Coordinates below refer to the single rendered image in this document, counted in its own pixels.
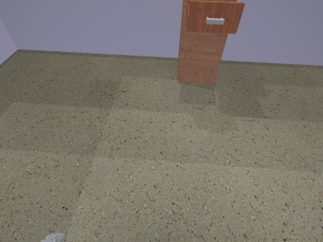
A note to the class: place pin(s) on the handle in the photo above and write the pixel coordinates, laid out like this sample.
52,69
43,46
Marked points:
215,21

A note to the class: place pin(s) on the cabinet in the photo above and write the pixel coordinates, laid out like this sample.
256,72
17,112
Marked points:
200,53

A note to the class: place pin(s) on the drawer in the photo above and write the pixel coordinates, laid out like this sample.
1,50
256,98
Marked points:
198,10

